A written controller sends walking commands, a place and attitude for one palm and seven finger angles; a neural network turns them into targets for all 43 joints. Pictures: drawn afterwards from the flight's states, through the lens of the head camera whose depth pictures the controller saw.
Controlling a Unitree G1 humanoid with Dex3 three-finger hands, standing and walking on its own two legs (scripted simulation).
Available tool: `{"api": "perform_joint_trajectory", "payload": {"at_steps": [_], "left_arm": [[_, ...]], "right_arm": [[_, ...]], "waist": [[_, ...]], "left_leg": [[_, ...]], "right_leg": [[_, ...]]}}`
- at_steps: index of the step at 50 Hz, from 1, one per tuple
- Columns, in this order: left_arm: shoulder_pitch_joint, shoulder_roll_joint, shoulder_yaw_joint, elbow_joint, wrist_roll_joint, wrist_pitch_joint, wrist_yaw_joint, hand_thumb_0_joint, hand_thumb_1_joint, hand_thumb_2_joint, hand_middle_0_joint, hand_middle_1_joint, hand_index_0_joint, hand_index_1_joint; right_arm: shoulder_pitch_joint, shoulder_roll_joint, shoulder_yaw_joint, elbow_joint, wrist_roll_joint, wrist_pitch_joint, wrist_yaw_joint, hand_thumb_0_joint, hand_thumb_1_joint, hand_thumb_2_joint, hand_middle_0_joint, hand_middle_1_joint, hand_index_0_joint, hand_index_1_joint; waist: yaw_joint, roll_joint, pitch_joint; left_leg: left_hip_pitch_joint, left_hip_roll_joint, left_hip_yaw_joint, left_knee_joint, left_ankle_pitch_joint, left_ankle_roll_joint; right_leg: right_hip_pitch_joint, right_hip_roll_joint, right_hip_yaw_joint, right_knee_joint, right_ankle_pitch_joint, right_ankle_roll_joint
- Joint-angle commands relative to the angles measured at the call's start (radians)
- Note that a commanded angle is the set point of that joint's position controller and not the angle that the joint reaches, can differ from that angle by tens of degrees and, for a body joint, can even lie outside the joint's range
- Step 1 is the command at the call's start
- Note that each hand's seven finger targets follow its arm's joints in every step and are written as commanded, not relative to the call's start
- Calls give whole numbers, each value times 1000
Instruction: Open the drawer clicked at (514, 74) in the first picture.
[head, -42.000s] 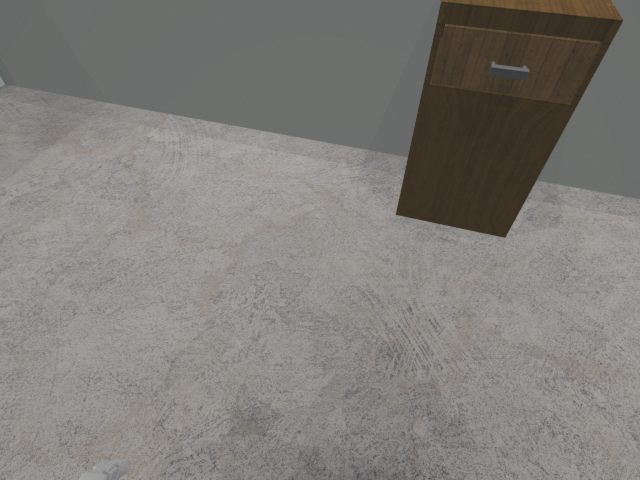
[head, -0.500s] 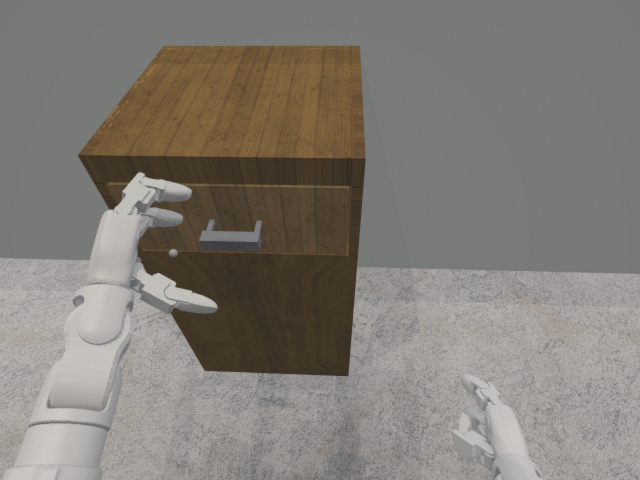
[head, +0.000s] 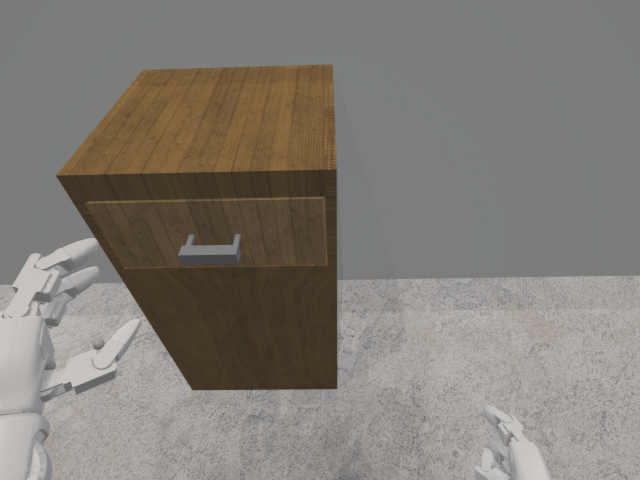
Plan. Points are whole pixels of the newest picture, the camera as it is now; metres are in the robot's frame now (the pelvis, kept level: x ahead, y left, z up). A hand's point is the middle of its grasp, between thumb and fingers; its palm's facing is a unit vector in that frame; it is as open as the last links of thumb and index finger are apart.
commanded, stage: draw the hand back to the body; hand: left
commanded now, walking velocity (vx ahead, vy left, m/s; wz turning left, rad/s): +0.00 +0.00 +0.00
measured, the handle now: (212, 246) +0.52 +0.27 -0.06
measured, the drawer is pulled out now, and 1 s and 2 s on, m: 0.00 0.00 0.00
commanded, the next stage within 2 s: step back with the hand held close in 0.34 s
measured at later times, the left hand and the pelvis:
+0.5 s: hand (69, 380) +0.16 +0.24 +0.16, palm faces +0.41 -0.82 -0.40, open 7.4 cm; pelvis -0.02 +0.00 +0.00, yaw +1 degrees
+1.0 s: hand (23, 418) +0.13 +0.26 +0.15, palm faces +0.36 -0.82 -0.44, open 7.4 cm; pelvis -0.07 +0.03 -0.02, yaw -1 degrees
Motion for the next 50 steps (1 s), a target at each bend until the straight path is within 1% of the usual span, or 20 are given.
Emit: {"api": "perform_joint_trajectory", "payload": {"at_steps": [1, 4, 7, 8, 11, 14, 22, 23, 24, 25, 26, 27, 29, 32, 35, 36, 40, 47, 49, 50], "left_arm": [[17, 175, 125, -267, -1, -76, 18, 0, 690, 810, -215, -435, -215, -435], [8, 168, 123, -263, 0, -80, 21, 0, 795, 855, -207, -367, -207, -367], [-37, 153, 105, -220, -1, -75, 23, 0, 900, 900, -200, -300, -200, -300], [-56, 159, 104, -233, 1, -77, 24, 0, 900, 900, -200, -300, -200, -300], [-63, 166, 104, -233, 2, -76, 29, 0, 900, 900, -200, -300, -200, -300], [-44, 169, 113, -233, 2, -75, 36, 0, 900, 900, -200, -300, -200, -300], [-39, 165, 113, -247, 7, -74, 36, 0, 900, 900, -200, -300, -200, -300], [-67, 233, 225, -260, 35, -104, 48, 0, 900, 900, -200, -300, -200, -300], [2, 169, 171, -210, 49, -99, 49, 0, 900, 900, -200, -300, -200, -300], [-5, 174, 173, -247, 57, -105, 49, 0, 900, 900, -200, -300, -200, -300], [18, 141, 136, -240, 64, -107, 51, 0, 900, 900, -200, -300, -200, -300], [50, 127, 127, -244, 64, -106, 58, 0, 900, 900, -200, -300, -200, -300], [89, 130, 127, -265, 64, -104, 70, 0, 900, 900, -200, -300, -200, -300], [124, 165, 155, -328, 62, -104, 86, 0, 900, 900, -200, -300, -200, -300], [147, 218, 201, -389, 56, -105, 91, 0, 900, 900, -200, -300, -200, -300], [159, 199, 182, -397, 56, -105, 92, 0, 900, 900, -200, -300, -200, -300], [179, 216, 208, -413, 51, -123, 87, 0, 900, 900, -200, -300, -200, -300], [150, 155, 171, -390, 81, -124, 97, 0, 900, 900, -200, -300, -200, -300], [125, 143, 169, -381, 89, -119, 102, 0, 900, 900, -200, -300, -200, -300], [100, 159, 179, -396, 94, -118, 104, 0, 900, 900, -200, -300, -200, -300]], "right_arm": [[-146, -69, -31, -181, 3, -75, -6, 0, -900, -900, 200, 300, 200, 300], [-146, -68, -32, -175, 1, -80, -14, 0, -900, -900, 200, 300, 200, 300], [-148, -63, -29, -169, 0, -80, -23, 0, -900, -900, 200, 300, 200, 300], [-148, -65, -29, -171, 0, -82, -23, 0, -900, -900, 200, 300, 200, 300], [-159, -61, -27, -172, -3, -86, -27, 0, -900, -900, 200, 300, 200, 300], [-165, -57, -21, -170, -7, -92, -24, 0, -900, -900, 200, 300, 200, 300], [-161, -55, -19, -167, -6, -101, -17, 0, -900, -900, 200, 300, 200, 300], [-109, -112, -38, -194, -15, -60, -21, 0, -900, -900, 200, 300, 200, 300], [-98, -105, -47, -180, -27, -32, -18, 0, -900, -900, 200, 300, 200, 300], [-97, -114, -50, -199, -32, -16, -14, 0, -900, -900, 200, 300, 200, 300], [-87, -100, -49, -208, -28, -2, -10, 0, -900, -900, 200, 300, 200, 300], [-71, -99, -50, -214, -24, 11, -8, 0, -900, -900, 200, 300, 200, 300], [-67, -97, -52, -228, -20, 33, -5, 0, -900, -900, 200, 300, 200, 300], [-73, -94, -57, -255, -16, 43, -8, 0, -900, -900, 200, 300, 200, 300], [-79, -93, -62, -272, -8, 42, -6, 0, -900, -900, 200, 300, 200, 300], [-75, -91, -61, -276, -10, 43, -5, 0, -900, -900, 200, 300, 200, 300], [-84, -96, -61, -281, -4, 28, 2, 0, -900, -900, 200, 300, 200, 300], [-52, -116, -64, -270, -36, 9, -6, 0, -900, -900, 200, 300, 200, 300], [-45, -114, -63, -268, -41, 5, -9, 0, -900, -900, 200, 300, 200, 300], [-45, -117, -64, -268, -45, 2, -15, 0, -900, -900, 200, 300, 200, 300]], "waist": [[14, -18, -77], [8, -35, -51], [-1, -51, 3], [0, -29, -1], [8, -39, -6], [18, -30, -19], [22, -6, -26], [-32, -55, 37], [-43, -138, 6], [-43, -119, -4], [-55, -128, -46], [-60, -101, -81], [-63, -97, -136], [-58, -46, -190], [-47, -16, -211], [-49, -22, -205], [-45, 45, -168], [-60, 69, -111], [-63, 95, -94], [-62, 76, -79]], "left_leg": [[-91, 18, 57, -23, 261, 0], [-99, 15, 54, -14, 225, 4], [-99, 11, 53, -5, 152, 8], [-93, 10, 50, -5, 137, 9], [-89, 8, 45, -5, 111, 9], [-100, 7, 40, -11, 119, 7], [-100, 12, 31, -26, 162, 0], [-146, 20, -23, 9, 91, 15], [-133, 13, -28, 65, 70, 17], [-135, 6, -26, 89, 70, 16], [-145, 14, -30, 110, 71, 14], [-159, 24, -33, 111, 94, 13], [-176, 43, -43, 94, 192, 10], [-209, 84, -63, 72, 441, -1], [-247, 88, -62, 82, 475, -10], [-261, 90, -74, 81, 481, -14], [-342, 103, -89, 19, 314, 8], [-521, 166, -124, -50, 150, 37], [-595, 186, -132, -61, 34, 58], [-634, 192, -138, -71, -54, 65]], "right_leg": [[88, -72, 10, -51, 186, 43], [62, -70, 20, -59, 147, 45], [14, -76, 35, -97, 31, 48], [11, -79, 42, -105, 0, 46], [15, -87, 49, -120, -58, 46], [40, -89, 42, -111, -47, 42], [64, -81, 22, -82, 28, 37], [-70, -109, 142, -134, 30, 22], [-94, -144, 171, -152, 11, 9], [-113, -161, 189, -158, 27, -3], [-94, -190, 203, -142, 28, -12], [-65, -203, 201, -117, 67, -20], [-12, -193, 168, -57, 186, -18], [72, -157, 105, 62, 411, -4], [81, -155, 101, 103, 447, 0], [76, -149, 91, 114, 431, -3], [39, -120, 81, 136, 299, 19], [21, -63, 34, 263, 94, 43], [25, -57, 36, 313, 6, 44], [27, -50, 39, 322, -20, 45]]}}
